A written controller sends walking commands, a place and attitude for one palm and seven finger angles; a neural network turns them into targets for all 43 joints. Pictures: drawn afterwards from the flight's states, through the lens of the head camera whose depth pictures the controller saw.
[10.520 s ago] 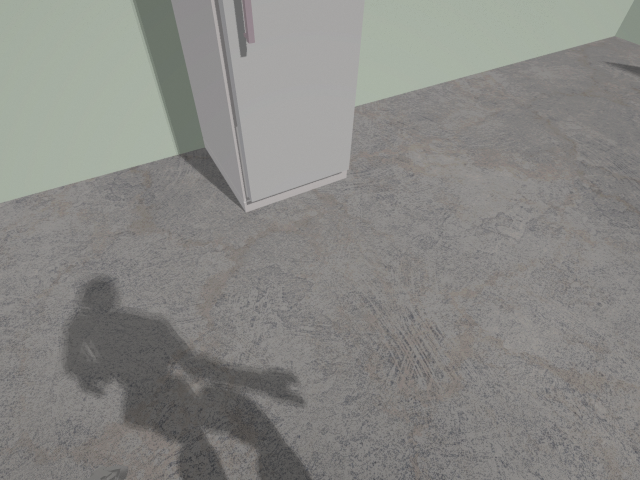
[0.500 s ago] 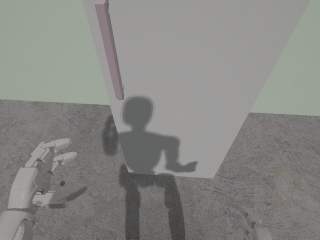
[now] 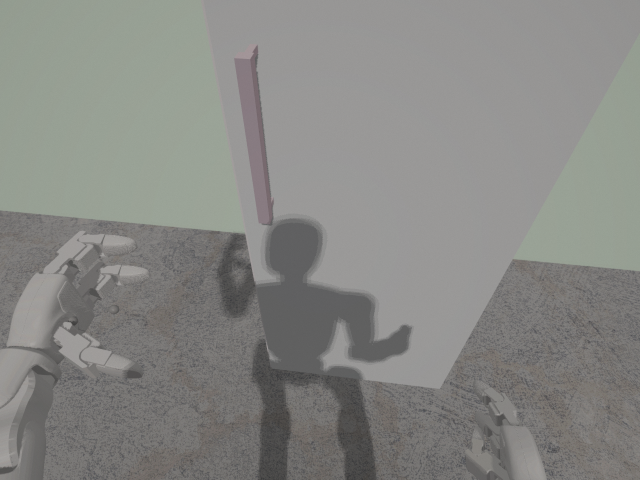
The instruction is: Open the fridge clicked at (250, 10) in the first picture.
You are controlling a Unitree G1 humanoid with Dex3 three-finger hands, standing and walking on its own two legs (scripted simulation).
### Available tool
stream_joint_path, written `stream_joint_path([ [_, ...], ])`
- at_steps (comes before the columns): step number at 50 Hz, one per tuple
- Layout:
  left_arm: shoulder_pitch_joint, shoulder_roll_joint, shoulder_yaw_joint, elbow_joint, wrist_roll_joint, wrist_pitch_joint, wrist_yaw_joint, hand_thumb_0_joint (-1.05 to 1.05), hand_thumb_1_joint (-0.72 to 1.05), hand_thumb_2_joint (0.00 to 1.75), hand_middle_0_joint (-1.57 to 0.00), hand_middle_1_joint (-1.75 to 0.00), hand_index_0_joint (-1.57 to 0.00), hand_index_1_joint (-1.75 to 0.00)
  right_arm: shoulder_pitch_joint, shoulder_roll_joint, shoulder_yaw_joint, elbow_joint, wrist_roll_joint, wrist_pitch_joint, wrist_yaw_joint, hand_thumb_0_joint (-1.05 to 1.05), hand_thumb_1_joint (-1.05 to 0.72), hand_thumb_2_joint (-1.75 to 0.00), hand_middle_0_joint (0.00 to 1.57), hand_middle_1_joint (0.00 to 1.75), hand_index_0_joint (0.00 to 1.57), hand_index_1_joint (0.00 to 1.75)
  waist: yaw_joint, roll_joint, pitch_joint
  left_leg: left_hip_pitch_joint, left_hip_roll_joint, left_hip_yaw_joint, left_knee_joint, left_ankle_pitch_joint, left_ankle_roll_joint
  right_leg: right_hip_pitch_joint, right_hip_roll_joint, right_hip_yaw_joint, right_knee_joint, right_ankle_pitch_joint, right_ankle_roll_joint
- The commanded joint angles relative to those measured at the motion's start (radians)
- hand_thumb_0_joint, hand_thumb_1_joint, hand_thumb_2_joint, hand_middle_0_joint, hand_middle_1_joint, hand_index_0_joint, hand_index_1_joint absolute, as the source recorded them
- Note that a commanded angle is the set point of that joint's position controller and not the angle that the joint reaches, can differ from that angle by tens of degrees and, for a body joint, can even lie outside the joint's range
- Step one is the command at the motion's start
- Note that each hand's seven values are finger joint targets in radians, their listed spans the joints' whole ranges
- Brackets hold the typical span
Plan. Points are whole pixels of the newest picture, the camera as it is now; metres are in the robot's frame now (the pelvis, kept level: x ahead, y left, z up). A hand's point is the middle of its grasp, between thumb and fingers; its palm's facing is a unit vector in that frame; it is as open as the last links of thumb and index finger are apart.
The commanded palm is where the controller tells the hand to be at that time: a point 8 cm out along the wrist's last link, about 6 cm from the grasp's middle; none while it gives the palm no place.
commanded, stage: raise the hand to about handle height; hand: left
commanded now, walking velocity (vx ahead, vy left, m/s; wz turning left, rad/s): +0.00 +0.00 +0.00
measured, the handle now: (259, 145) +0.53 +0.15 +0.16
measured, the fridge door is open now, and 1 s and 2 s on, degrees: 0 0 0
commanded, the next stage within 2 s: move the hooked fingers beside the handle in 0.72 s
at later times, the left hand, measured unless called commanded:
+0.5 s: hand (123, 272) +0.29 +0.26 +0.14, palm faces +0.02 -1.00 -0.03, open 14.0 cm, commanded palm +0.25 +0.30 +0.15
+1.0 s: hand (130, 263) +0.30 +0.25 +0.14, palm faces +0.04 -1.00 -0.03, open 14.0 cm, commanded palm +0.28 +0.30 +0.15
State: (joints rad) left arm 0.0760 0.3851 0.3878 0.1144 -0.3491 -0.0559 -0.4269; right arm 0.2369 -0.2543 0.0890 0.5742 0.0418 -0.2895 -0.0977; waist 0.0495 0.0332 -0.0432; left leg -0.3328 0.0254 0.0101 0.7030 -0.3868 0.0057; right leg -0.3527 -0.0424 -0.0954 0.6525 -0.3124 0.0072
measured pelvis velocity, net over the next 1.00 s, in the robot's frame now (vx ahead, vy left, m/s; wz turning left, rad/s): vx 0.00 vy -0.02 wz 0.00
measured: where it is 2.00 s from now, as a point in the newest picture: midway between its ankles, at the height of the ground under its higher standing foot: outside the picture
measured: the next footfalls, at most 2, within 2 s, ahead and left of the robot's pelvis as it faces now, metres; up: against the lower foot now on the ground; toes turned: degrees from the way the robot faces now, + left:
none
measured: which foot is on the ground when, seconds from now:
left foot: down 0.00-1.00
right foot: down 0.00-1.00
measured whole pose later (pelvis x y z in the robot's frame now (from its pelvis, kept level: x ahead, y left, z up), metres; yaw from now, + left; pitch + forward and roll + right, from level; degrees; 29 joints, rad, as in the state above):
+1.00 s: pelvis +0.00 -0.02 +0.01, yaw +0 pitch +0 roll +0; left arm -0.18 0.42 0.42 0.36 -0.32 0.00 -0.46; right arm 0.25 -0.28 0.08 0.61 0.06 -0.24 -0.13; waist 0.05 0.04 -0.01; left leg -0.25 0.03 0.01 0.58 -0.32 -0.01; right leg -0.29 -0.03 -0.10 0.56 -0.27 -0.01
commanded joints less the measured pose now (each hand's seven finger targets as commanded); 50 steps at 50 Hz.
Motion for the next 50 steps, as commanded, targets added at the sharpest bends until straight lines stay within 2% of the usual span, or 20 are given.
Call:
stream_joint_path([
  [1,-0.293,0.252,0.115,-0.165,-0.022,-0.037,-0.027,0.0,-0.5,0.3,-0.3,-1.2,-0.3,-1.2,-0.073,-0.141,-0.065,-0.135,0.014,-0.041,-0.023,0.0,-0.9,-0.9,0.2,0.3,0.2,0.3,-0.019,0.055,-0.121,0.045,-0.023,-0.039,-0.159,0.246,0.008,0.092,0.052,0.021,-0.103,0.184,-0.032],
  [4,-0.338,0.278,0.125,-0.137,-0.021,-0.023,-0.038,0.0,-0.5,0.3,-0.3,-1.2,-0.3,-1.2,-0.074,-0.143,-0.062,-0.134,0.016,-0.036,-0.027,0.0,-0.9,-0.9,0.2,0.3,0.2,0.3,-0.016,0.045,-0.124,0.062,-0.025,-0.038,-0.168,0.245,0.012,0.11,0.053,0.03,-0.121,0.179,-0.032],
  [7,-0.384,0.316,0.15,-0.132,-0.014,-0.014,-0.044,0.0,-0.5,0.3,-0.3,-1.2,-0.3,-1.2,-0.073,-0.139,-0.061,-0.135,0.017,-0.033,-0.032,0.0,-0.9,-0.9,0.2,0.3,0.2,0.3,-0.013,0.069,-0.158,0.094,-0.026,-0.038,-0.183,0.269,0.012,0.13,0.05,0.031,-0.132,0.205,-0.033],
  [11,-0.428,0.355,0.182,-0.067,-0.022,0.004,-0.057,0.0,-0.5,0.3,-0.3,-1.2,-0.3,-1.2,-0.072,-0.144,-0.06,-0.129,0.019,-0.024,-0.031,0.0,-0.9,-0.9,0.2,0.3,0.2,0.3,-0.008,0.029,-0.143,0.085,-0.028,-0.033,-0.199,0.265,0.015,0.152,0.047,0.037,-0.154,0.209,-0.03],
  [12,-0.416,0.322,0.157,-0.047,-0.021,0.01,-0.063,0.0,-0.5,0.3,-0.3,-1.2,-0.3,-1.2,-0.076,-0.142,-0.059,-0.129,0.021,-0.024,-0.03,0.0,-0.9,-0.9,0.2,0.3,0.2,0.3,-0.011,0.052,-0.132,0.088,-0.03,-0.031,-0.203,0.259,0.013,0.144,0.046,0.034,-0.155,0.202,-0.032],
  [13,-0.389,0.307,0.149,-0.018,-0.023,0.017,-0.069,0.0,-0.5,0.3,-0.3,-1.2,-0.3,-1.2,-0.072,-0.143,-0.063,-0.13,0.022,-0.022,-0.029,0.0,-0.9,-0.9,0.2,0.3,0.2,0.3,-0.011,0.044,-0.12,0.088,-0.029,-0.027,-0.201,0.266,0.015,0.136,0.045,0.036,-0.157,0.214,-0.031],
  [14,-0.358,0.304,0.149,0.008,-0.03,0.026,-0.079,0.0,-0.5,0.3,-0.3,-1.2,-0.3,-1.2,-0.068,-0.147,-0.064,-0.133,0.02,-0.019,-0.023,0.0,-0.9,-0.9,0.2,0.3,0.2,0.3,-0.002,-0.009,-0.109,0.072,-0.028,-0.026,-0.198,0.274,0.017,0.149,0.045,0.041,-0.158,0.226,-0.031],
  [15,-0.362,0.299,0.143,-0.018,-0.03,0.025,-0.084,0.0,-0.5,0.3,-0.3,-1.2,-0.3,-1.2,-0.07,-0.149,-0.068,-0.137,0.023,-0.018,-0.02,0.0,-0.9,-0.9,0.2,0.3,0.2,0.3,-0.004,0.009,-0.138,0.08,-0.029,-0.02,-0.195,0.289,0.017,0.159,0.041,0.041,-0.15,0.246,-0.028],
  [20,-0.383,0.342,0.184,-0.11,-0.027,0.011,-0.064,0.0,-0.5,0.3,-0.3,-1.2,-0.3,-1.2,-0.075,-0.147,-0.073,-0.152,0.018,-0.018,-0.012,0.0,-0.9,-0.9,0.2,0.3,0.2,0.3,0.006,0.045,-0.183,0.1,-0.031,-0.015,-0.193,0.323,0.018,0.181,0.042,0.045,-0.143,0.279,-0.03],
  [24,-0.38,0.349,0.202,-0.105,-0.029,-0.006,-0.041,0.0,-0.5,0.3,-0.3,-1.2,-0.3,-1.2,-0.07,-0.143,-0.074,-0.144,0.015,-0.017,-0.018,0.0,-0.9,-0.9,0.2,0.3,0.2,0.3,0.004,0.021,-0.151,0.095,-0.028,-0.006,-0.196,0.306,0.021,0.174,0.044,0.053,-0.156,0.265,-0.027],
  [27,-0.42,0.33,0.176,-0.138,-0.011,-0.016,-0.032,0.0,-0.5,0.3,-0.3,-1.2,-0.3,-1.2,-0.071,-0.138,-0.074,-0.141,0.019,-0.02,-0.025,0.0,-0.9,-0.9,0.2,0.3,0.2,0.3,-0.006,0.101,-0.163,0.125,-0.031,-0.005,-0.209,0.298,0.016,0.164,0.042,0.044,-0.156,0.255,-0.029],
  [31,-0.393,0.32,0.17,-0.094,-0.013,-0.007,-0.04,0.0,-0.5,0.3,-0.3,-1.2,-0.3,-1.2,-0.065,-0.14,-0.074,-0.134,0.018,-0.02,-0.031,0.0,-0.9,-0.9,0.2,0.3,0.2,0.3,-0.009,0.03,-0.153,0.118,-0.03,-0.004,-0.212,0.296,0.022,0.173,0.044,0.047,-0.164,0.269,-0.023],
  [33,-0.389,0.305,0.158,-0.073,-0.016,0.001,-0.047,0.0,-0.5,0.3,-0.3,-1.2,-0.3,-1.2,-0.069,-0.14,-0.072,-0.132,0.021,-0.019,-0.032,0.0,-0.9,-0.9,0.2,0.3,0.2,0.3,-0.011,0.044,-0.135,0.112,-0.031,-0.005,-0.212,0.282,0.02,0.158,0.043,0.045,-0.166,0.256,-0.023],
  [34,-0.393,0.31,0.159,-0.07,-0.019,0.001,-0.051,0.0,-0.5,0.3,-0.3,-1.2,-0.3,-1.2,-0.068,-0.142,-0.071,-0.131,0.019,-0.017,-0.031,0.0,-0.9,-0.9,0.2,0.3,0.2,0.3,-0.007,0.014,-0.128,0.11,-0.029,-0.007,-0.213,0.29,0.02,0.17,0.045,0.045,-0.168,0.261,-0.025],
  [37,-0.398,0.307,0.152,-0.057,-0.014,0.01,-0.056,0.0,-0.5,0.3,-0.3,-1.2,-0.3,-1.2,-0.073,-0.139,-0.07,-0.136,0.023,-0.015,-0.032,0.0,-0.9,-0.9,0.2,0.3,0.2,0.3,-0.009,0.042,-0.134,0.109,-0.032,-0.006,-0.213,0.277,0.02,0.159,0.043,0.047,-0.168,0.248,-0.024],
  [39,-0.4,0.31,0.151,-0.059,-0.019,0.006,-0.056,0.0,-0.5,0.3,-0.3,-1.2,-0.3,-1.2,-0.072,-0.141,-0.068,-0.135,0.02,-0.015,-0.03,0.0,-0.9,-0.9,0.2,0.3,0.2,0.3,-0.008,0.004,-0.126,0.105,-0.031,-0.009,-0.214,0.272,0.021,0.163,0.045,0.049,-0.173,0.237,-0.023],
  [41,-0.409,0.318,0.159,-0.063,-0.017,0.003,-0.057,0.0,-0.5,0.3,-0.3,-1.2,-0.3,-1.2,-0.076,-0.139,-0.068,-0.137,0.02,-0.015,-0.031,0.0,-0.9,-0.9,0.2,0.3,0.2,0.3,-0.01,0.024,-0.137,0.104,-0.032,-0.006,-0.213,0.259,0.021,0.16,0.042,0.053,-0.173,0.224,-0.022],
  [46,-0.598,0.31,0.107,0.019,0.003,-0.012,-0.044,0.0,-0.5,0.3,-0.3,-1.2,-0.3,-1.2,-0.064,-0.142,-0.065,-0.113,0.025,-0.01,-0.047,0.0,-0.9,-0.9,0.2,0.3,0.2,0.3,-0.046,0.025,-0.102,0.098,-0.032,-0.013,-0.216,0.182,0.02,0.102,0.042,0.06,-0.191,0.127,-0.021],
  [48,-0.625,0.305,0.09,0.026,0.018,-0.023,-0.039,0.0,-0.5,0.3,-0.3,-1.2,-0.3,-1.2,-0.063,-0.143,-0.066,-0.114,0.025,-0.014,-0.051,0.0,-0.9,-0.9,0.2,0.3,0.2,0.3,-0.04,0.076,-0.147,0.115,-0.034,-0.016,-0.215,0.2,0.018,0.115,0.039,0.055,-0.177,0.144,-0.026],
  [50,-0.653,0.32,0.096,0.05,0.021,-0.029,-0.033,0.0,-0.5,0.3,-0.3,-1.2,-0.3,-1.2,-0.057,-0.144,-0.067,-0.108,0.022,-0.011,-0.051,0.0,-0.9,-0.9,0.2,0.3,0.2,0.3,-0.041,0.035,-0.17,0.115,-0.031,-0.017,-0.209,0.228,0.021,0.135,0.038,0.059,-0.173,0.183,-0.025],
])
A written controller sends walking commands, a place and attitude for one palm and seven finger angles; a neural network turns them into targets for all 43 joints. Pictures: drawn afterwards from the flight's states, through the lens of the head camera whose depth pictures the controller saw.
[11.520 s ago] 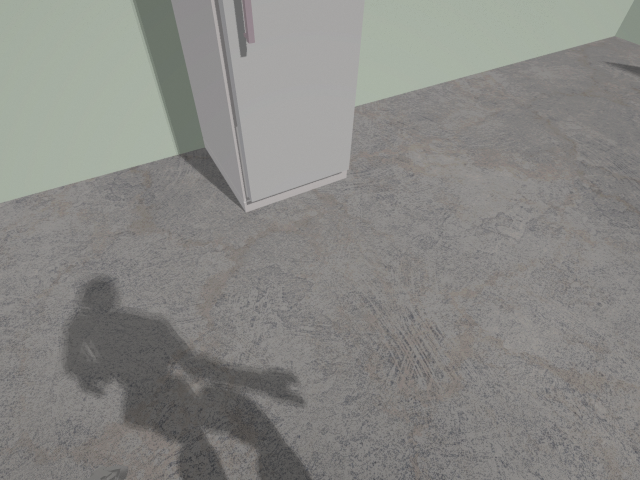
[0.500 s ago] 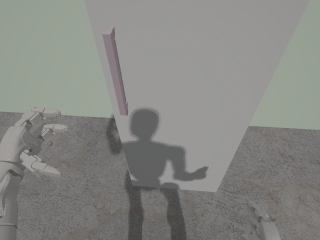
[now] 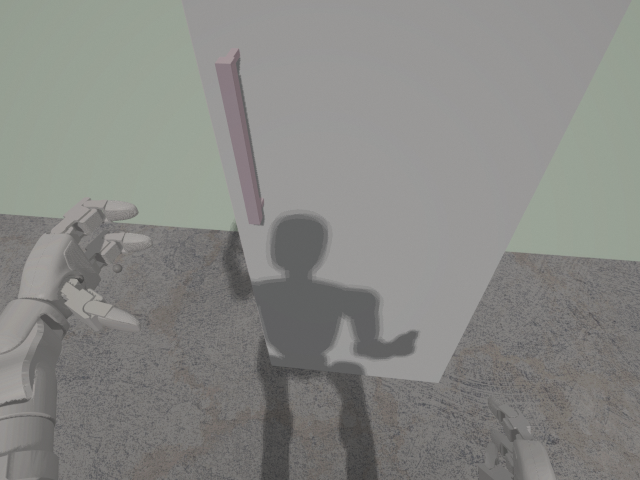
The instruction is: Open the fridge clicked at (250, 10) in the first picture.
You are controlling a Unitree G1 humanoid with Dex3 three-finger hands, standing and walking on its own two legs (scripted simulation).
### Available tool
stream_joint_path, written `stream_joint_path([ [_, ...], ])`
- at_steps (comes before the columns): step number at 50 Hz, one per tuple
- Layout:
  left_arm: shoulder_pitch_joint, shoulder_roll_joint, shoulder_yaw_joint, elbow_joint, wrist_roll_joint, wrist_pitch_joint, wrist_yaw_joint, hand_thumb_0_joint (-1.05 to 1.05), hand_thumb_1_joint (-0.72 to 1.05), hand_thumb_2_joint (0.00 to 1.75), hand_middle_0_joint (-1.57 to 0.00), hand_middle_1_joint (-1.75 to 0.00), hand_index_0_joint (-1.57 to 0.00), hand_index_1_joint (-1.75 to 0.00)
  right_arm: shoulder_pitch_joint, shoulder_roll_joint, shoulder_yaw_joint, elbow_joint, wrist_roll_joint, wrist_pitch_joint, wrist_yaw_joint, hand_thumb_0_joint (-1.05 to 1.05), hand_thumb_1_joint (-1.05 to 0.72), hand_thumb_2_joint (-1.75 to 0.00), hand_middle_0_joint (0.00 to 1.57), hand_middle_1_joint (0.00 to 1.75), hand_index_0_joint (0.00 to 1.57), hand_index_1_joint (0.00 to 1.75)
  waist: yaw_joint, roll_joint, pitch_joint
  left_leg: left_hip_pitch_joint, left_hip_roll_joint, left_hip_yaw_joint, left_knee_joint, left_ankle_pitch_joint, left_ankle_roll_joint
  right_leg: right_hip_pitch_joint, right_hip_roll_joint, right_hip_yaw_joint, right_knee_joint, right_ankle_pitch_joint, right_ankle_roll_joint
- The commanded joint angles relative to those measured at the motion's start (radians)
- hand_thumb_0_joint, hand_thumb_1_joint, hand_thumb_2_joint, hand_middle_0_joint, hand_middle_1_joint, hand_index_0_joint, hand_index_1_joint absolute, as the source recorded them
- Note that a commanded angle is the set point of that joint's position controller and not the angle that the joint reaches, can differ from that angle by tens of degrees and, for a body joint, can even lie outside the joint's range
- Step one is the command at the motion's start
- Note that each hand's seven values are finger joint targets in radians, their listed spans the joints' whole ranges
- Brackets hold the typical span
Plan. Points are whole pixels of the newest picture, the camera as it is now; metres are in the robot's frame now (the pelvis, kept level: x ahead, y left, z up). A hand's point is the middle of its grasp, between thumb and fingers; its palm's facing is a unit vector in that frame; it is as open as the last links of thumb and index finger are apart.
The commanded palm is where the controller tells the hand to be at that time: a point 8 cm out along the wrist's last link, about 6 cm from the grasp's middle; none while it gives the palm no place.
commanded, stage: move the hooked fingers beside the handle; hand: left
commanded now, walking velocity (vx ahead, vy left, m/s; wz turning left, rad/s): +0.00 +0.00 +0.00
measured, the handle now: (246, 147) +0.53 +0.17 +0.15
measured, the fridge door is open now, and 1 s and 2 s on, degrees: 0 0 0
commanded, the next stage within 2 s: none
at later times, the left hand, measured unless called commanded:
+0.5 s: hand (150, 233) +0.36 +0.25 +0.13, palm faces +0.01 -1.00 -0.01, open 14.0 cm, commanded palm +0.34 +0.30 +0.13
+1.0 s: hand (180, 203) +0.41 +0.24 +0.13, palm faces -0.02 -1.00 +0.00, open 14.0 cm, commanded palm +0.39 +0.29 +0.13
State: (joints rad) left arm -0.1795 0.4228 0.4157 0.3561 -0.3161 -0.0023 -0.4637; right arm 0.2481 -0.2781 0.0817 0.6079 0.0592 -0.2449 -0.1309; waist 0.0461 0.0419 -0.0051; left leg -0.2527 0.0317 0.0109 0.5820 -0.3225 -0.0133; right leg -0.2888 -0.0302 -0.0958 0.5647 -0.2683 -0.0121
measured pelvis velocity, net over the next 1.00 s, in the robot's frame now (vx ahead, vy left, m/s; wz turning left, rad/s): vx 0.00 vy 0.01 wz -0.03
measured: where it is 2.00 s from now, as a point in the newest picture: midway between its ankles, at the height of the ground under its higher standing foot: outside the picture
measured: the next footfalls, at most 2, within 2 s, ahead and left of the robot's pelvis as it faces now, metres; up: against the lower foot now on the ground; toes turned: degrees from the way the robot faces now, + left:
none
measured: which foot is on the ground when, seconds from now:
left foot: down 0.00-1.00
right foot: down 0.00-1.00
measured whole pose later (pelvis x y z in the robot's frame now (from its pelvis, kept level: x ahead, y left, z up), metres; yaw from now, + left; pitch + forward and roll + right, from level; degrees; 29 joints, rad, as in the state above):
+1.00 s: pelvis +0.00 +0.01 -0.01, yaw -2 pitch +6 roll +0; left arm -0.59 0.46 0.38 0.79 -0.23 -0.13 -0.40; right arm 0.34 -0.29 0.06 0.62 0.05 -0.13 -0.09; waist -0.03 0.02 -0.04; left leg -0.39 0.03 0.04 0.64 -0.35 0.00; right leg -0.44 -0.03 -0.06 0.62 -0.27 0.00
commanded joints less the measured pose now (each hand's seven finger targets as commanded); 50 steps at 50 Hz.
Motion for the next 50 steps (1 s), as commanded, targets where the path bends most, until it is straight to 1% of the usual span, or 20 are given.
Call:
stream_joint_path([
  [1,-0.384,0.289,0.078,-0.184,-0.008,-0.086,0.006,0.0,-0.5,0.3,-0.3,-1.2,-0.3,-1.2,-0.067,-0.122,-0.059,-0.143,0.003,-0.056,-0.015,0.0,-0.9,-0.9,0.2,0.3,0.2,0.3,-0.028,0.032,-0.217,0.03,-0.038,-0.021,-0.092,0.181,0.037,0.084,0.026,0.052,-0.076,0.159,-0.009],
  [5,-0.352,0.302,0.101,-0.134,-0.011,-0.081,0.008,0.0,-0.5,0.3,-0.3,-1.2,-0.3,-1.2,-0.062,-0.124,-0.061,-0.149,0.0,-0.048,-0.003,0.0,-0.9,-0.9,0.2,0.3,0.2,0.3,-0.013,0.004,-0.234,0.015,-0.036,-0.012,-0.088,0.226,0.038,0.107,0.024,0.052,-0.063,0.223,-0.01],
  [9,-0.371,0.284,0.085,-0.135,-0.003,-0.079,0.023,0.0,-0.5,0.3,-0.3,-1.2,-0.3,-1.2,-0.06,-0.124,-0.063,-0.161,0.001,-0.037,0.008,0.0,-0.9,-0.9,0.2,0.3,0.2,0.3,-0.009,0.029,-0.225,0.009,-0.035,-0.008,-0.091,0.237,0.034,0.1,0.025,0.049,-0.055,0.228,-0.015],
  [13,-0.429,0.279,0.075,-0.109,0.007,-0.086,0.039,0.0,-0.5,0.3,-0.3,-1.2,-0.3,-1.2,-0.043,-0.129,-0.069,-0.156,0.003,-0.028,0.007,0.0,-0.9,-0.9,0.2,0.3,0.2,0.3,-0.03,0.009,-0.226,0.004,-0.034,-0.005,-0.091,0.209,0.035,0.072,0.026,0.051,-0.058,0.208,-0.01],
  [14,-0.423,0.292,0.088,-0.114,0.002,-0.093,0.04,0.0,-0.5,0.3,-0.3,-1.2,-0.3,-1.2,-0.038,-0.131,-0.07,-0.157,0.0,-0.026,0.009,0.0,-0.9,-0.9,0.2,0.3,0.2,0.3,-0.023,-0.022,-0.24,0.003,-0.032,-0.003,-0.087,0.223,0.039,0.091,0.029,0.055,-0.057,0.22,-0.01],
  [16,-0.43,0.314,0.106,-0.078,0.008,-0.093,0.039,0.0,-0.5,0.3,-0.3,-1.2,-0.3,-1.2,-0.029,-0.134,-0.071,-0.151,0.001,-0.019,0.007,0.0,-0.9,-0.9,0.2,0.3,0.2,0.3,-0.027,-0.01,-0.25,-0.004,-0.034,0.001,-0.084,0.22,0.039,0.09,0.026,0.06,-0.054,0.229,-0.009],
  [21,-0.555,0.289,0.049,-0.045,0.02,-0.114,0.031,0.0,-0.5,0.3,-0.3,-1.2,-0.3,-1.2,-0.015,-0.136,-0.072,-0.14,0.003,-0.01,0.002,0.0,-0.9,-0.9,0.2,0.3,0.2,0.3,-0.05,0.048,-0.246,0.003,-0.034,-0.002,-0.077,0.195,0.037,0.051,0.026,0.062,-0.053,0.198,-0.013],
  [25,-0.611,0.301,0.044,0.033,0.023,-0.123,0.029,0.0,-0.5,0.3,-0.3,-1.2,-0.3,-1.2,0.006,-0.143,-0.074,-0.125,0.003,0.0,0.002,0.0,-0.9,-0.9,0.2,0.3,0.2,0.3,-0.064,-0.006,-0.263,-0.014,-0.033,-0.005,-0.064,0.195,0.04,0.049,0.027,0.066,-0.046,0.211,-0.01],
  [26,-0.609,0.327,0.066,0.059,0.029,-0.124,0.032,0.0,-0.5,0.3,-0.3,-1.2,-0.3,-1.2,0.012,-0.146,-0.074,-0.124,0.002,0.004,0.003,0.0,-0.9,-0.9,0.2,0.3,0.2,0.3,-0.057,0.002,-0.257,-0.027,-0.033,-0.008,-0.066,0.188,0.037,0.044,0.027,0.063,-0.043,0.199,-0.012],
  [27,-0.631,0.295,0.034,0.069,0.031,-0.126,0.029,0.0,-0.5,0.3,-0.3,-1.2,-0.3,-1.2,0.009,-0.143,-0.072,-0.127,0.002,0.005,0.005,0.0,-0.9,-0.9,0.2,0.3,0.2,0.3,-0.062,0.031,-0.258,-0.025,-0.037,-0.005,-0.064,0.185,0.037,0.035,0.025,0.065,-0.041,0.2,-0.013],
  [29,-0.632,0.338,0.067,0.109,0.035,-0.131,0.034,0.0,-0.5,0.3,-0.3,-1.2,-0.3,-1.2,0.025,-0.15,-0.075,-0.122,-0.002,0.015,0.009,0.0,-0.9,-0.9,0.2,0.3,0.2,0.3,-0.056,-0.009,-0.274,-0.037,-0.033,-0.006,-0.053,0.209,0.039,0.052,0.027,0.066,-0.032,0.225,-0.013],
  [32,-0.652,0.323,0.056,0.094,0.038,-0.15,0.033,0.0,-0.5,0.3,-0.3,-1.2,-0.3,-1.2,0.032,-0.145,-0.079,-0.131,-0.003,0.023,0.018,0.0,-0.9,-0.9,0.2,0.3,0.2,0.3,-0.052,0.042,-0.322,-0.019,-0.034,-0.003,-0.046,0.255,0.035,0.061,0.026,0.066,-0.014,0.28,-0.016],
  [33,-0.644,0.334,0.067,0.113,0.039,-0.152,0.035,0.0,-0.5,0.3,-0.3,-1.2,-0.3,-1.2,0.038,-0.148,-0.08,-0.131,-0.003,0.027,0.02,0.0,-0.9,-0.9,0.2,0.3,0.2,0.3,-0.052,0.017,-0.319,-0.029,-0.033,-0.004,-0.043,0.251,0.036,0.06,0.028,0.064,-0.012,0.279,-0.015],
  [34,-0.658,0.331,0.058,0.13,0.035,-0.155,0.033,0.0,-0.5,0.3,-0.3,-1.2,-0.3,-1.2,0.042,-0.152,-0.079,-0.128,-0.002,0.032,0.021,0.0,-0.9,-0.9,0.2,0.3,0.2,0.3,-0.059,-0.012,-0.308,-0.042,-0.03,-0.005,-0.041,0.26,0.037,0.062,0.031,0.062,-0.01,0.285,-0.015],
  [37,-0.686,0.307,0.038,0.132,0.043,-0.16,0.037,0.0,-0.5,0.3,-0.3,-1.2,-0.3,-1.2,0.048,-0.149,-0.081,-0.134,-0.001,0.04,0.027,0.0,-0.9,-0.9,0.2,0.3,0.2,0.3,-0.06,0.038,-0.309,-0.033,-0.031,-0.006,-0.04,0.258,0.035,0.036,0.03,0.061,-0.006,0.281,-0.017],
  [39,-0.698,0.322,0.045,0.165,0.045,-0.159,0.043,0.0,-0.5,0.3,-0.3,-1.2,-0.3,-1.2,0.06,-0.156,-0.083,-0.13,-0.002,0.05,0.028,0.0,-0.9,-0.9,0.2,0.3,0.2,0.3,-0.067,-0.01,-0.294,-0.055,-0.029,-0.008,-0.037,0.249,0.038,0.032,0.033,0.059,-0.005,0.268,-0.017],
  [42,-0.775,0.338,0.042,0.204,0.06,-0.165,0.051,0.0,-0.5,0.3,-0.3,-1.2,-0.3,-1.2,0.076,-0.159,-0.086,-0.118,-0.003,0.061,0.026,0.0,-0.9,-0.9,0.2,0.3,0.2,0.3,-0.083,0.0,-0.3,-0.068,-0.029,-0.007,-0.033,0.2,0.038,0.005,0.032,0.064,-0.008,0.226,-0.013],
  [46,-0.851,0.315,0.012,0.167,0.07,-0.203,0.064,0.0,-0.5,0.3,-0.3,-1.2,-0.3,-1.2,0.09,-0.153,-0.088,-0.111,-0.008,0.067,0.03,0.0,-0.9,-0.9,0.2,0.3,0.2,0.3,-0.087,0.068,-0.368,-0.011,-0.028,-0.017,-0.02,0.268,0.032,0.006,0.036,0.061,0.007,0.269,-0.02],
  [49,-0.816,0.327,0.032,0.258,0.066,-0.201,0.071,0.0,-0.5,0.3,-0.3,-1.2,-0.3,-1.2,0.111,-0.16,-0.089,-0.098,-0.009,0.08,0.032,0.0,-0.9,-0.9,0.2,0.3,0.2,0.3,-0.085,-0.009,-0.344,-0.05,-0.024,-0.016,-0.017,0.281,0.036,0.016,0.039,0.057,0.011,0.29,-0.018],
  [50,-0.834,0.34,0.037,0.264,0.074,-0.201,0.073,0.0,-0.5,0.3,-0.3,-1.2,-0.3,-1.2,0.111,-0.161,-0.089,-0.098,-0.009,0.083,0.034,0.0,-0.9,-0.9,0.2,0.3,0.2,0.3,-0.085,0.008,-0.345,-0.062,-0.026,-0.017,-0.021,0.267,0.034,0.012,0.036,0.059,0.013,0.282,-0.017],
])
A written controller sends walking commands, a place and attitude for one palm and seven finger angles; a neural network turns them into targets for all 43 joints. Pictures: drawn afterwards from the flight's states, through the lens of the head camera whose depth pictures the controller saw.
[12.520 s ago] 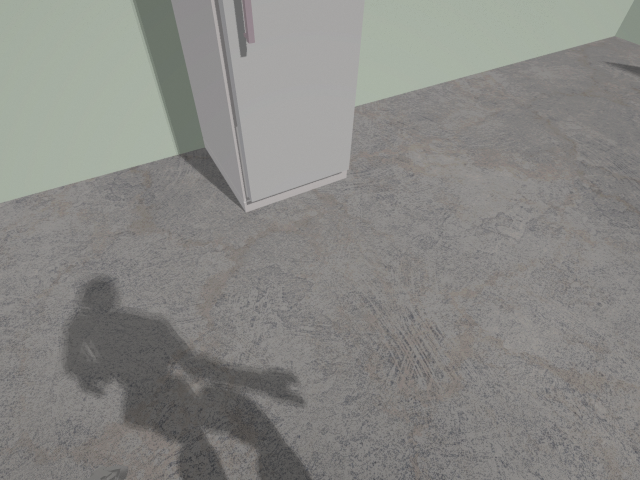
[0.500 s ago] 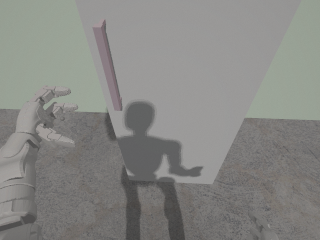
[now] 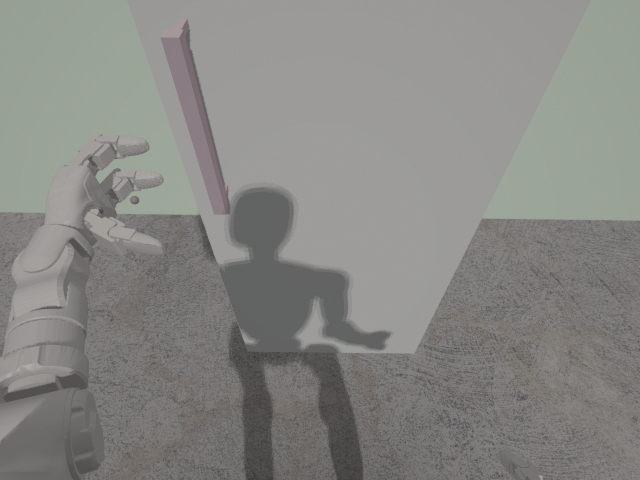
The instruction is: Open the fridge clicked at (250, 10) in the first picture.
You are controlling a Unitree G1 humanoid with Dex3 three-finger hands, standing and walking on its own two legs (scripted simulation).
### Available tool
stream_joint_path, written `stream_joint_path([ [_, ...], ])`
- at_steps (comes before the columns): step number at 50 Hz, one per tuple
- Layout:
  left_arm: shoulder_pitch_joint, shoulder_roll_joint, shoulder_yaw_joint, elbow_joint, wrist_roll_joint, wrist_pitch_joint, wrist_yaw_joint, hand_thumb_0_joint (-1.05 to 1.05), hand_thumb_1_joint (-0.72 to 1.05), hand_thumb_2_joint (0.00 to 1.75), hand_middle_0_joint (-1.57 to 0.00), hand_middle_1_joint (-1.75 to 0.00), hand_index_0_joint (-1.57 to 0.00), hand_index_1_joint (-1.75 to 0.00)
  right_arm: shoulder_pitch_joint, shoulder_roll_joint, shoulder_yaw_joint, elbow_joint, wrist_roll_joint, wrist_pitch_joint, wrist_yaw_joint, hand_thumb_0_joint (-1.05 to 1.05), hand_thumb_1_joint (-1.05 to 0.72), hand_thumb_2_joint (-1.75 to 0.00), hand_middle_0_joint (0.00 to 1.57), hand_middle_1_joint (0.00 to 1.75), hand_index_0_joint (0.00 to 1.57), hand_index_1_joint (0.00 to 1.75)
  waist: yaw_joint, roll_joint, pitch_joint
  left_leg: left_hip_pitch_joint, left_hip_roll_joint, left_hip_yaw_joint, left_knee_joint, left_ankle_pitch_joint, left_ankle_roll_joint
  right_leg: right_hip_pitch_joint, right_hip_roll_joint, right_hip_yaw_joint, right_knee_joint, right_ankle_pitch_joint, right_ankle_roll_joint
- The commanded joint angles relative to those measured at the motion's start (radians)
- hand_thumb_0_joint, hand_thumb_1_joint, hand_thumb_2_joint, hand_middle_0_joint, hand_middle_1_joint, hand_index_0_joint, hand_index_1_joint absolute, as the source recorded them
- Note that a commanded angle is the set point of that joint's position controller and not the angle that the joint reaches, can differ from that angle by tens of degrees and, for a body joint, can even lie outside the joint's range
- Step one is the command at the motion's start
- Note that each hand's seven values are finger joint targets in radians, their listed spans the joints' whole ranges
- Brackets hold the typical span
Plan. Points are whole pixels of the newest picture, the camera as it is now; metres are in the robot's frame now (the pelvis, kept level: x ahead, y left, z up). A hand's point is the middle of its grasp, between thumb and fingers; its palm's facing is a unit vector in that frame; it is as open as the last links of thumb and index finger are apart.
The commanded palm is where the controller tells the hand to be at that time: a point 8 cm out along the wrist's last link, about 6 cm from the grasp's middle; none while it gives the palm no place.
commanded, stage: move the hooked fingers beside the handle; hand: left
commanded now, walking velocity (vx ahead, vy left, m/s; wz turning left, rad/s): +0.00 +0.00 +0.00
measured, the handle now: (204, 131) +0.53 +0.18 +0.15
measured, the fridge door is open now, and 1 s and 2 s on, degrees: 0 0 0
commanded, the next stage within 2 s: feel for the door with the fingertips in 1.22 s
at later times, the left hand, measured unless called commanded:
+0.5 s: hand (165, 167) +0.47 +0.22 +0.13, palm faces +0.00 -1.00 -0.01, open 14.0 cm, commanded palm +0.44 +0.28 +0.13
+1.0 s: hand (156, 177) +0.46 +0.23 +0.13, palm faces +0.00 -1.00 +0.01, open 14.0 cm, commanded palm +0.43 +0.28 +0.13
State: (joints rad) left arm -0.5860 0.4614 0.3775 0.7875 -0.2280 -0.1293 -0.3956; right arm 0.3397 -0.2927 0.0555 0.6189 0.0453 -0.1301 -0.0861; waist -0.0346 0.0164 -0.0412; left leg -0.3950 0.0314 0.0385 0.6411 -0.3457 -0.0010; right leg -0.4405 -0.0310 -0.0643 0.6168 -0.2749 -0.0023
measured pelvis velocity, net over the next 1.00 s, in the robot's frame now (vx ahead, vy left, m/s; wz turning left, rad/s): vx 0.00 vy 0.01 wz -0.01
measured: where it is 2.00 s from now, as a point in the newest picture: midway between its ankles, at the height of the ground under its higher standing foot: outside the picture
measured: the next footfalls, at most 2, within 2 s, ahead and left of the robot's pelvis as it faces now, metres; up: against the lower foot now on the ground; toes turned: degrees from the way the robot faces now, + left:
none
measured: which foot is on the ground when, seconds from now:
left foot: down 0.00-1.00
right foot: down 0.00-1.00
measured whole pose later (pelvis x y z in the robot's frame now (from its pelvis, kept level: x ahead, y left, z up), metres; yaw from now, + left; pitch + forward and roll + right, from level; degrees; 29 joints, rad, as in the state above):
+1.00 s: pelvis +0.00 +0.01 -0.01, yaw +0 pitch +10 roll -1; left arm -0.78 0.50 0.37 1.01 -0.18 -0.20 -0.37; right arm 0.35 -0.29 0.05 0.60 0.03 -0.03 -0.06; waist -0.08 0.01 -0.07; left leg -0.52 0.04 0.04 0.71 -0.38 0.00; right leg -0.55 -0.02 -0.06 0.66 -0.29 0.00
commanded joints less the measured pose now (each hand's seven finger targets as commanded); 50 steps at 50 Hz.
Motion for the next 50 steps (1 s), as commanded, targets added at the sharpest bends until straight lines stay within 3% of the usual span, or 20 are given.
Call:
stream_joint_path([
  [1,-0.435,0.279,0.056,-0.149,-0.01,-0.072,0.005,0.0,-0.5,0.3,-0.3,-1.2,-0.3,-1.2,0.017,-0.144,-0.062,-0.11,0.005,-0.028,-0.008,0.0,-0.9,-0.9,0.2,0.3,0.2,0.3,-0.009,0.043,-0.294,0.077,-0.027,-0.04,-0.08,0.282,0.022,0.153,0.036,0.028,-0.04,0.286,-0.026],
  [5,-0.47,0.322,0.08,-0.095,0.006,-0.082,0.019,0.0,-0.5,0.3,-0.3,-1.2,-0.3,-1.2,0.034,-0.15,-0.065,-0.108,0.004,-0.009,-0.003,0.0,-0.9,-0.9,0.2,0.3,0.2,0.3,-0.014,0.015,-0.288,0.04,-0.026,-0.037,-0.071,0.256,0.026,0.148,0.036,0.033,-0.037,0.271,-0.023],
  [7,-0.549,0.313,0.054,-0.073,0.017,-0.098,0.019,0.0,-0.5,0.3,-0.3,-1.2,-0.3,-1.2,0.042,-0.149,-0.064,-0.099,0.004,-0.002,-0.004,0.0,-0.9,-0.9,0.2,0.3,0.2,0.3,-0.033,0.048,-0.285,0.04,-0.026,-0.036,-0.067,0.229,0.026,0.117,0.037,0.036,-0.037,0.244,-0.023],
  [10,-0.603,0.31,0.046,-0.084,0.02,-0.132,0.021,0.0,-0.5,0.3,-0.3,-1.2,-0.3,-1.2,0.06,-0.149,-0.068,-0.096,0.0,0.002,-0.002,0.0,-0.9,-0.9,0.2,0.3,0.2,0.3,-0.035,0.072,-0.352,0.076,-0.026,-0.041,-0.053,0.268,0.025,0.124,0.04,0.037,-0.025,0.271,-0.025],
  [12,-0.62,0.308,0.038,-0.028,0.027,-0.138,0.02,0.0,-0.5,0.3,-0.3,-1.2,-0.3,-1.2,0.07,-0.149,-0.066,-0.083,0.001,0.01,-0.003,0.0,-0.9,-0.9,0.2,0.3,0.2,0.3,-0.046,0.073,-0.338,0.058,-0.025,-0.039,-0.048,0.258,0.024,0.108,0.04,0.036,-0.023,0.266,-0.024],
  [14,-0.658,0.291,0.018,0.043,0.028,-0.137,0.022,0.0,-0.5,0.3,-0.3,-1.2,-0.3,-1.2,0.087,-0.154,-0.066,-0.068,-0.001,0.016,-0.004,0.0,-0.9,-0.9,0.2,0.3,0.2,0.3,-0.065,0.008,-0.299,0.022,-0.023,-0.043,-0.047,0.222,0.029,0.086,0.04,0.032,-0.028,0.236,-0.02],
  [15,-0.666,0.327,0.044,0.084,0.034,-0.134,0.023,0.0,-0.5,0.3,-0.3,-1.2,-0.3,-1.2,0.093,-0.161,-0.068,-0.061,-0.002,0.019,-0.005,0.0,-0.9,-0.9,0.2,0.3,0.2,0.3,-0.07,-0.013,-0.295,-0.003,-0.022,-0.042,-0.045,0.195,0.031,0.081,0.039,0.038,-0.029,0.221,-0.015],
  [16,-0.679,0.376,0.071,0.112,0.048,-0.134,0.027,0.0,-0.5,0.3,-0.3,-1.2,-0.3,-1.2,0.1,-0.166,-0.066,-0.058,-0.003,0.024,-0.006,0.0,-0.9,-0.9,0.2,0.3,0.2,0.3,-0.063,0.008,-0.295,-0.026,-0.024,-0.042,-0.045,0.183,0.03,0.083,0.036,0.042,-0.025,0.211,-0.017],
  [18,-0.73,0.357,0.035,0.122,0.068,-0.141,0.031,0.0,-0.5,0.3,-0.3,-1.2,-0.3,-1.2,0.11,-0.162,-0.063,-0.059,-0.006,0.03,-0.002,0.0,-0.9,-0.9,0.2,0.3,0.2,0.3,-0.076,0.051,-0.312,-0.028,-0.027,-0.044,-0.036,0.183,0.03,0.066,0.035,0.045,-0.017,0.209,-0.018],
  [19,-0.752,0.385,0.055,0.121,0.072,-0.153,0.037,0.0,-0.5,0.3,-0.3,-1.2,-0.3,-1.2,0.12,-0.165,-0.067,-0.057,-0.009,0.033,-0.004,0.0,-0.9,-0.9,0.2,0.3,0.2,0.3,-0.079,0.038,-0.333,-0.027,-0.026,-0.045,-0.025,0.2,0.032,0.075,0.037,0.044,-0.007,0.22,-0.018],
  [20,-0.788,0.391,0.055,0.099,0.073,-0.165,0.037,0.0,-0.5,0.3,-0.3,-1.2,-0.3,-1.2,0.126,-0.163,-0.067,-0.056,-0.011,0.034,-0.001,0.0,-0.9,-0.9,0.2,0.3,0.2,0.3,-0.081,0.077,-0.382,-0.008,-0.027,-0.046,-0.019,0.217,0.029,0.082,0.037,0.05,-0.004,0.239,-0.016],
  [24,-0.722,0.389,0.074,0.14,0.063,-0.184,0.025,0.0,-0.5,0.3,-0.3,-1.2,-0.3,-1.2,0.151,-0.164,-0.071,-0.065,-0.016,0.049,0.007,0.0,-0.9,-0.9,0.2,0.3,0.2,0.3,-0.065,0.05,-0.424,-0.009,-0.024,-0.044,-0.006,0.288,0.029,0.11,0.046,0.04,0.019,0.305,-0.022],
  [27,-0.645,0.459,0.134,0.138,0.064,-0.175,0.013,0.0,-0.5,0.3,-0.3,-1.2,-0.3,-1.2,0.154,-0.171,-0.075,-0.08,-0.014,0.069,0.013,0.0,-0.9,-0.9,0.2,0.3,0.2,0.3,-0.036,0.05,-0.444,-0.04,-0.024,-0.028,-0.006,0.302,0.03,0.15,0.044,0.05,0.023,0.347,-0.016],
  [31,-0.585,0.435,0.131,0.08,0.043,-0.163,0.001,0.0,-0.5,0.3,-0.3,-1.2,-0.3,-1.2,0.142,-0.166,-0.08,-0.105,-0.007,0.086,0.018,0.0,-0.9,-0.9,0.2,0.3,0.2,0.3,-0.028,0.053,-0.412,-0.034,-0.022,-0.023,-0.013,0.3,0.033,0.144,0.05,0.046,0.014,0.343,-0.018],
  [32,-0.599,0.398,0.1,0.066,0.039,-0.16,-0.002,0.0,-0.5,0.3,-0.3,-1.2,-0.3,-1.2,0.139,-0.164,-0.08,-0.104,-0.006,0.087,0.017,0.0,-0.9,-0.9,0.2,0.3,0.2,0.3,-0.045,0.047,-0.395,-0.027,-0.019,-0.02,-0.016,0.29,0.034,0.125,0.051,0.042,0.008,0.335,-0.016],
  [36,-0.596,0.426,0.132,-0.017,0.027,-0.169,0.0,0.0,-0.5,0.3,-0.3,-1.2,-0.3,-1.2,0.138,-0.163,-0.087,-0.104,-0.006,0.088,0.015,0.0,-0.9,-0.9,0.2,0.3,0.2,0.3,-0.035,0.076,-0.436,0.016,-0.018,-0.026,-0.012,0.316,0.033,0.137,0.054,0.044,0.009,0.342,-0.02],
  [38,-0.605,0.354,0.076,-0.036,0.02,-0.164,-0.004,0.0,-0.5,0.3,-0.3,-1.2,-0.3,-1.2,0.126,-0.155,-0.085,-0.102,-0.004,0.083,0.016,0.0,-0.9,-0.9,0.2,0.3,0.2,0.3,-0.048,0.103,-0.403,0.04,-0.016,-0.031,-0.017,0.313,0.03,0.102,0.056,0.036,0.0,0.322,-0.023],
  [41,-0.614,0.364,0.079,-0.003,0.019,-0.145,0.0,0.0,-0.5,0.3,-0.3,-1.2,-0.3,-1.2,0.124,-0.159,-0.082,-0.09,-0.002,0.083,0.012,0.0,-0.9,-0.9,0.2,0.3,0.2,0.3,-0.057,0.078,-0.363,0.018,-0.017,-0.033,-0.02,0.288,0.032,0.093,0.054,0.035,-0.005,0.309,-0.021],
  [43,-0.633,0.307,0.027,-0.012,0.028,-0.137,0.005,0.0,-0.5,0.3,-0.3,-1.2,-0.3,-1.2,0.115,-0.152,-0.079,-0.092,-0.001,0.08,0.011,0.0,-0.9,-0.9,0.2,0.3,0.2,0.3,-0.069,0.094,-0.345,0.035,-0.015,-0.039,-0.023,0.277,0.029,0.055,0.053,0.028,-0.009,0.279,-0.022],
  [50,-0.673,0.317,0.041,0.02,0.04,-0.149,0.043,0.0,-0.5,0.3,-0.3,-1.2,-0.3,-1.2,0.111,-0.152,-0.072,-0.089,-0.008,0.074,0.014,0.0,-0.9,-0.9,0.2,0.3,0.2,0.3,-0.062,0.066,-0.373,0.038,-0.017,-0.051,-0.01,0.303,0.024,0.068,0.049,0.027,0.009,0.294,-0.024],
])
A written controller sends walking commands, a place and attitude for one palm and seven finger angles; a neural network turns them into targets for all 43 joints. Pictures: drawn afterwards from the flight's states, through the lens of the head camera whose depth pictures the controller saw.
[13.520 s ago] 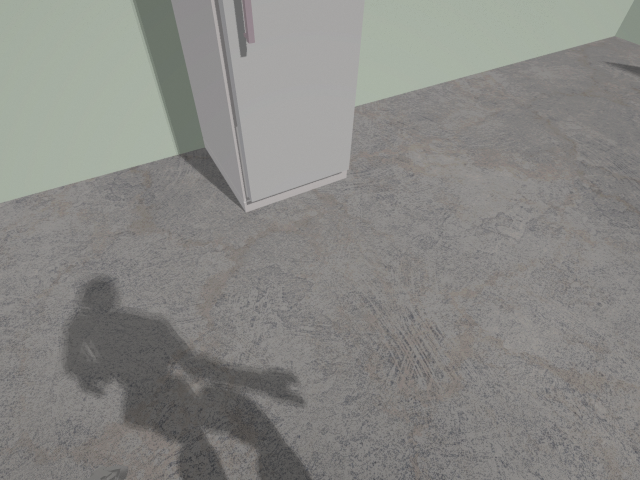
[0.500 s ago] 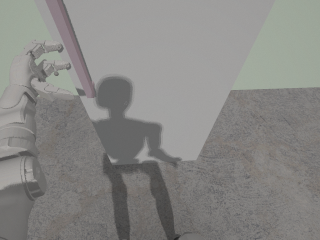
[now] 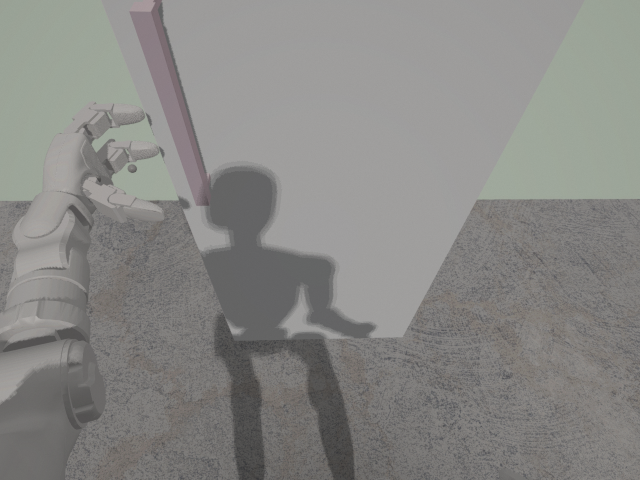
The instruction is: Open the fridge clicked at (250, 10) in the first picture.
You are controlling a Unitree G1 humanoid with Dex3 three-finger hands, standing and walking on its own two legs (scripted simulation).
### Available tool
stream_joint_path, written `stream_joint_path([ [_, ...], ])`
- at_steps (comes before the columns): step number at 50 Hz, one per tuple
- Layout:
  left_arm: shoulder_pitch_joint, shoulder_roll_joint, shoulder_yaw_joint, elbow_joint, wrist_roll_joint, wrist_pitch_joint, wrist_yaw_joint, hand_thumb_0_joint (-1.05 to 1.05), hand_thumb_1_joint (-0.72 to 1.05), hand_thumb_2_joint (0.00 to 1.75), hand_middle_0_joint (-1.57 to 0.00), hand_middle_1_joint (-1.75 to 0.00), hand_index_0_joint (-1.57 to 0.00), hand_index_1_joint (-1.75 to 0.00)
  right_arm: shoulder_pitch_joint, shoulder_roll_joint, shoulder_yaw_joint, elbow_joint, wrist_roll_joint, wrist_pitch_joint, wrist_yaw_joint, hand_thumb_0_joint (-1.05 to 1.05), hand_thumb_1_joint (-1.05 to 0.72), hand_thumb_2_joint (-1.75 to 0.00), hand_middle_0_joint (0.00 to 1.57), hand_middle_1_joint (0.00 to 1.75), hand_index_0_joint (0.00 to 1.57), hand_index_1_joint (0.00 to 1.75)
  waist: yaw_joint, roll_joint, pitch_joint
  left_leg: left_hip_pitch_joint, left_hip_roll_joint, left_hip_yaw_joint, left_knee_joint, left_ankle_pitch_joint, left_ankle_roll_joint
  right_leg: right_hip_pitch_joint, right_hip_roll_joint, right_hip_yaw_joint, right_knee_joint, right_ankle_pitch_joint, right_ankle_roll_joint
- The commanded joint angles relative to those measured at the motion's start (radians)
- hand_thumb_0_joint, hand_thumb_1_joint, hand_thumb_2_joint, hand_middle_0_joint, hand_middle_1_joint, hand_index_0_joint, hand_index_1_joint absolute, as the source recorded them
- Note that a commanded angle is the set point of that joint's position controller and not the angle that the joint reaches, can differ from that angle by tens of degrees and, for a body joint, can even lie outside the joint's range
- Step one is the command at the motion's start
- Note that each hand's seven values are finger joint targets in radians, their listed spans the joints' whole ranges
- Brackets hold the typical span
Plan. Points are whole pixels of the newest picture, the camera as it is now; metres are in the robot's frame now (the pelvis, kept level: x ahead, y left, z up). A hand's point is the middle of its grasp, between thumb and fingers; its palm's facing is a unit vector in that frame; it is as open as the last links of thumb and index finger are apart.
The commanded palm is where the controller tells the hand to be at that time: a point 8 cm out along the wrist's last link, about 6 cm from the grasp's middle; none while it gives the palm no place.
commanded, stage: move the hooked fingers beside the handle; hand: left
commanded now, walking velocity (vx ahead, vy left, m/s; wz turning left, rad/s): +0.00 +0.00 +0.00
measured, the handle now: (182, 117) +0.52 +0.17 +0.16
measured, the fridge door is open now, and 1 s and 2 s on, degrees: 0 0 0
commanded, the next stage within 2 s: feel for the door with the fingertips in 0.22 s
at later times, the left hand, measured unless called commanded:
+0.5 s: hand (137, 169) +0.45 +0.22 +0.14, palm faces -0.01 -1.00 +0.01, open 14.0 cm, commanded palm +0.42 +0.26 +0.13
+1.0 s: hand (164, 159) +0.46 +0.19 +0.14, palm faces +0.02 -1.00 +0.00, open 14.0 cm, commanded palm +0.44 +0.25 +0.13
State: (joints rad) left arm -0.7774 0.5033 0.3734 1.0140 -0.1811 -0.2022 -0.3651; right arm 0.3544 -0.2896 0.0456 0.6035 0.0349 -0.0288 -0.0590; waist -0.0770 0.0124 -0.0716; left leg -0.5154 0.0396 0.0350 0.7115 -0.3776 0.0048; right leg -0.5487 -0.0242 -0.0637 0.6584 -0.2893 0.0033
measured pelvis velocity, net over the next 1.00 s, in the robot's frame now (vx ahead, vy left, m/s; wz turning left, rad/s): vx -0.01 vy -0.01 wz -0.01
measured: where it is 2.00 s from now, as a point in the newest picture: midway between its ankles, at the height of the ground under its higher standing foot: outside the picture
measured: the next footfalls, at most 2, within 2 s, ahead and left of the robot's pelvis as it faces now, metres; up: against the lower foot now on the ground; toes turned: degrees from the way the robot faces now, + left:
none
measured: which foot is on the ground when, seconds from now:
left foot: down 0.00-1.00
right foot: down 0.00-1.00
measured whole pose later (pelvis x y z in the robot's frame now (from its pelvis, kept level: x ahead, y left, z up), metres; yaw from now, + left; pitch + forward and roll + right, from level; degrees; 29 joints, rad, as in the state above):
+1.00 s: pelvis -0.01 -0.01 +0.00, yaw +0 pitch +10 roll -1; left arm -0.85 0.47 0.36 1.09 -0.14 -0.23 -0.27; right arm 0.38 -0.28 0.05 0.63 0.03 -0.03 -0.05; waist -0.10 0.02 -0.07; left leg -0.52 0.04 0.04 0.71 -0.37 0.00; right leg -0.57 -0.02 -0.06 0.68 -0.29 -0.01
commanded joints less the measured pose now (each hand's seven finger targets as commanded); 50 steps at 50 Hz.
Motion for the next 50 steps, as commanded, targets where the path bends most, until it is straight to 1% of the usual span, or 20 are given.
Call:
stream_joint_path([
  [1,-0.468,0.278,0.051,-0.202,-0.002,-0.078,0.015,0.0,-0.5,0.3,-0.3,-1.2,-0.3,-1.2,0.093,-0.153,-0.061,-0.077,0.001,-0.027,-0.012,0.0,-0.9,-0.9,0.2,0.3,0.2,0.3,-0.011,0.076,-0.346,0.157,-0.026,-0.047,-0.08,0.342,0.017,0.182,0.041,0.026,-0.028,0.315,-0.03],
  [4,-0.45,0.248,0.034,-0.205,-0.005,-0.082,0.02,0.0,-0.5,0.3,-0.3,-1.2,-0.3,-1.2,0.09,-0.151,-0.061,-0.088,0.001,-0.026,-0.007,0.0,-0.9,-0.9,0.2,0.3,0.2,0.3,-0.011,0.055,-0.353,0.167,-0.025,-0.048,-0.072,0.386,0.019,0.187,0.043,0.023,-0.022,0.339,-0.031],
  [6,-0.443,0.297,0.073,-0.192,-0.001,-0.079,0.02,0.0,-0.5,0.3,-0.3,-1.2,-0.3,-1.2,0.085,-0.155,-0.06,-0.09,0.001,-0.021,-0.007,0.0,-0.9,-0.9,0.2,0.3,0.2,0.3,0.0,0.065,-0.357,0.142,-0.027,-0.04,-0.076,0.355,0.017,0.204,0.04,0.03,-0.022,0.34,-0.029],
  [10,-0.422,0.32,0.088,-0.22,-0.003,-0.085,0.008,0.0,-0.5,0.3,-0.3,-1.2,-0.3,-1.2,0.081,-0.153,-0.059,-0.101,0.002,-0.015,-0.008,0.0,-0.9,-0.9,0.2,0.3,0.2,0.3,0.01,0.069,-0.38,0.144,-0.027,-0.038,-0.074,0.383,0.02,0.231,0.041,0.034,-0.018,0.371,-0.031],
  [12,-0.431,0.284,0.056,-0.22,-0.009,-0.082,-0.004,0.0,-0.5,0.3,-0.3,-1.2,-0.3,-1.2,0.078,-0.15,-0.06,-0.099,0.005,-0.013,-0.01,0.0,-0.9,-0.9,0.2,0.3,0.2,0.3,-0.006,0.063,-0.353,0.143,-0.025,-0.034,-0.076,0.366,0.02,0.215,0.043,0.032,-0.025,0.362,-0.028],
  [15,-0.419,0.289,0.069,-0.242,-0.025,-0.083,-0.014,0.0,-0.5,0.3,-0.3,-1.2,-0.3,-1.2,0.079,-0.153,-0.063,-0.1,0.005,-0.015,-0.012,0.0,-0.9,-0.9,0.2,0.3,0.2,0.3,-0.001,0.077,-0.37,0.158,-0.025,-0.036,-0.077,0.364,0.021,0.217,0.045,0.033,-0.028,0.353,-0.03],
  [16,-0.418,0.29,0.067,-0.215,-0.025,-0.078,-0.017,0.0,-0.5,0.3,-0.3,-1.2,-0.3,-1.2,0.083,-0.156,-0.062,-0.091,0.006,-0.013,-0.015,0.0,-0.9,-0.9,0.2,0.3,0.2,0.3,-0.008,0.04,-0.346,0.143,-0.023,-0.038,-0.08,0.35,0.022,0.211,0.045,0.029,-0.032,0.345,-0.028],
  [20,-0.446,0.224,0.015,-0.264,-0.035,-0.073,-0.019,0.0,-0.5,0.3,-0.3,-1.2,-0.3,-1.2,0.082,-0.152,-0.067,-0.084,0.007,-0.023,-0.014,0.0,-0.9,-0.9,0.2,0.3,0.2,0.3,-0.015,0.095,-0.359,0.178,-0.026,-0.043,-0.081,0.337,0.019,0.183,0.045,0.027,-0.039,0.312,-0.031],
  [22,-0.446,0.215,0.014,-0.258,-0.032,-0.068,-0.004,0.0,-0.5,0.3,-0.3,-1.2,-0.3,-1.2,0.087,-0.152,-0.067,-0.074,0.005,-0.026,-0.013,0.0,-0.9,-0.9,0.2,0.3,0.2,0.3,-0.016,0.077,-0.348,0.176,-0.024,-0.05,-0.082,0.332,0.017,0.17,0.046,0.021,-0.04,0.298,-0.032],
  [23,-0.456,0.174,-0.017,-0.249,-0.032,-0.061,0.002,0.0,-0.5,0.3,-0.3,-1.2,-0.3,-1.2,0.087,-0.149,-0.066,-0.071,0.004,-0.028,-0.012,0.0,-0.9,-0.9,0.2,0.3,0.2,0.3,-0.028,0.069,-0.333,0.172,-0.025,-0.049,-0.084,0.324,0.018,0.159,0.046,0.02,-0.044,0.292,-0.029],
  [25,-0.455,0.209,0.018,-0.254,-0.026,-0.062,0.024,0.0,-0.5,0.3,-0.3,-1.2,-0.3,-1.2,0.089,-0.151,-0.069,-0.068,0.002,-0.031,-0.009,0.0,-0.9,-0.9,0.2,0.3,0.2,0.3,-0.014,0.077,-0.345,0.163,-0.026,-0.049,-0.084,0.323,0.017,0.177,0.044,0.022,-0.04,0.293,-0.032],
  [29,-0.44,0.209,0.028,-0.282,-0.007,-0.073,0.071,0.0,-0.5,0.3,-0.3,-1.2,-0.3,-1.2,0.089,-0.147,-0.069,-0.076,-0.004,-0.035,-0.002,0.0,-0.9,-0.9,0.2,0.3,0.2,0.3,0.001,0.067,-0.365,0.162,-0.029,-0.048,-0.085,0.333,0.018,0.199,0.044,0.021,-0.032,0.297,-0.034],
  [31,-0.427,0.173,0.004,-0.289,0.001,-0.074,0.086,0.0,-0.5,0.3,-0.3,-1.2,-0.3,-1.2,0.08,-0.139,-0.067,-0.081,-0.001,-0.035,0.004,0.0,-0.9,-0.9,0.2,0.3,0.2,0.3,-0.002,0.08,-0.36,0.165,-0.029,-0.042,-0.086,0.338,0.016,0.194,0.044,0.024,-0.033,0.307,-0.032],
  [32,-0.433,0.164,-0.001,-0.269,0.003,-0.071,0.093,0.0,-0.5,0.3,-0.3,-1.2,-0.3,-1.2,0.08,-0.139,-0.067,-0.078,-0.001,-0.035,0.005,0.0,-0.9,-0.9,0.2,0.3,0.2,0.3,-0.006,0.049,-0.338,0.144,-0.029,-0.041,-0.09,0.314,0.018,0.196,0.044,0.023,-0.036,0.297,-0.03],
  [34,-0.443,0.206,0.033,-0.255,0.006,-0.074,0.109,0.0,-0.5,0.3,-0.3,-1.2,-0.3,-1.2,0.083,-0.146,-0.066,-0.079,-0.003,-0.033,0.002,0.0,-0.9,-0.9,0.2,0.3,0.2,0.3,-0.003,0.017,-0.33,0.118,-0.031,-0.038,-0.092,0.291,0.022,0.219,0.043,0.026,-0.037,0.289,-0.03],
  [37,-0.502,0.23,0.036,-0.231,0.033,-0.085,0.124,0.0,-0.5,0.3,-0.3,-1.2,-0.3,-1.2,0.078,-0.139,-0.062,-0.073,-0.001,-0.034,-0.002,0.0,-0.9,-0.9,0.2,0.3,0.2,0.3,-0.013,0.041,-0.316,0.105,-0.033,-0.032,-0.095,0.259,0.023,0.209,0.04,0.035,-0.039,0.276,-0.027],
  [40,-0.521,0.224,0.031,-0.24,0.036,-0.111,0.122,0.0,-0.5,0.3,-0.3,-1.2,-0.3,-1.2,0.083,-0.136,-0.063,-0.074,-0.004,-0.038,-0.003,0.0,-0.9,-0.9,0.2,0.3,0.2,0.3,-0.012,0.067,-0.37,0.13,-0.036,-0.031,-0.086,0.286,0.022,0.225,0.039,0.042,-0.031,0.304,-0.027],
  [43,-0.513,0.187,0.009,-0.182,0.028,-0.11,0.106,0.0,-0.5,0.3,-0.3,-1.2,-0.3,-1.2,0.09,-0.138,-0.064,-0.062,-0.003,-0.04,-0.003,0.0,-0.9,-0.9,0.2,0.3,0.2,0.3,-0.024,0.045,-0.347,0.128,-0.033,-0.03,-0.083,0.284,0.021,0.205,0.042,0.038,-0.034,0.308,-0.026],
  [47,-0.527,0.216,0.02,-0.114,0.025,-0.095,0.085,0.0,-0.5,0.3,-0.3,-1.2,-0.3,-1.2,0.101,-0.147,-0.063,-0.053,-0.001,-0.036,-0.008,0.0,-0.9,-0.9,0.2,0.3,0.2,0.3,-0.033,0.0,-0.317,0.074,-0.035,-0.025,-0.086,0.234,0.027,0.209,0.038,0.044,-0.042,0.285,-0.02],
  [50,-0.542,0.248,0.038,-0.125,0.027,-0.104,0.082,0.0,-0.5,0.3,-0.3,-1.2,-0.3,-1.2,0.108,-0.148,-0.063,-0.053,-0.004,-0.033,-0.009,0.0,-0.9,-0.9,0.2,0.3,0.2,0.3,-0.029,0.035,-0.345,0.083,-0.037,-0.024,-0.077,0.258,0.028,0.216,0.037,0.049,-0.036,0.306,-0.022],
])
